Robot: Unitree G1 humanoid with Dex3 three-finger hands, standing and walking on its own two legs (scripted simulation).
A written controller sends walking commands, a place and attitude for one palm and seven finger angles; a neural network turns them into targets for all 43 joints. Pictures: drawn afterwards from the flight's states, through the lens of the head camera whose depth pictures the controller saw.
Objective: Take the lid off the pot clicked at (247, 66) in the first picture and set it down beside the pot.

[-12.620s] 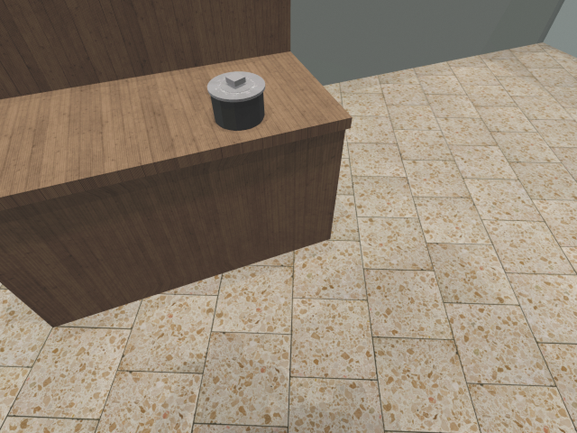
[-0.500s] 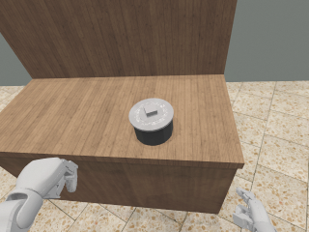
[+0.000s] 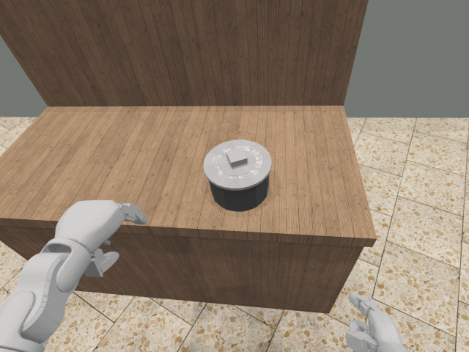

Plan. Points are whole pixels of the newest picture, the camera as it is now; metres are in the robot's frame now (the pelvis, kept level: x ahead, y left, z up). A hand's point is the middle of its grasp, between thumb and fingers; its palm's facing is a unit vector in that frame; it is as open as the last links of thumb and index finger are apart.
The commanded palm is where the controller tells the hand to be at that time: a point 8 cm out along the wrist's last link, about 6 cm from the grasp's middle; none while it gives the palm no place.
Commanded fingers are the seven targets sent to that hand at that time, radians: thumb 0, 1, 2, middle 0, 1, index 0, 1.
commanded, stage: reach forward and open the fingers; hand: left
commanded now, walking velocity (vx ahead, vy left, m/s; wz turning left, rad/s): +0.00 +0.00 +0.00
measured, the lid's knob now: (236, 157) +0.54 +0.06 +0.00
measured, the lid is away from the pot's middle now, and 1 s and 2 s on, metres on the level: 0.00 0.00 0.00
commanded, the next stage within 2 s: move the open hand above the knob in 0.22 s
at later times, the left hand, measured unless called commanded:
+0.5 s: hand (125, 219) +0.31 +0.23 +0.07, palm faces -0.26 -0.08 -0.96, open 10.1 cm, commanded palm +0.31 +0.22 +0.14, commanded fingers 0.00 -0.26 1.33 -0.82 -0.08 -0.82 -0.08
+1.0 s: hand (170, 188) +0.38 +0.17 +0.07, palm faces -0.27 -0.06 -0.96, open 10.1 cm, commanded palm +0.38 +0.17 +0.14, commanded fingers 0.00 -0.26 1.33 -0.82 -0.08 -0.82 -0.08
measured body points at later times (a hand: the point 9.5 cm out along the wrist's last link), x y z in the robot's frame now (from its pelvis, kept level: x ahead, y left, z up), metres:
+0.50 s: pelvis +0.01 +0.00 +0.00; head +0.02 -0.04 +0.45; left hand +0.32 +0.23 +0.12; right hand +0.20 -0.23 -0.11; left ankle +0.06 +0.09 -0.74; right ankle -0.02 -0.13 -0.74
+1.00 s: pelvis +0.02 -0.02 +0.00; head +0.04 -0.06 +0.44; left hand +0.39 +0.17 +0.12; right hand +0.19 -0.26 -0.12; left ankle +0.06 +0.09 -0.74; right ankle -0.02 -0.13 -0.74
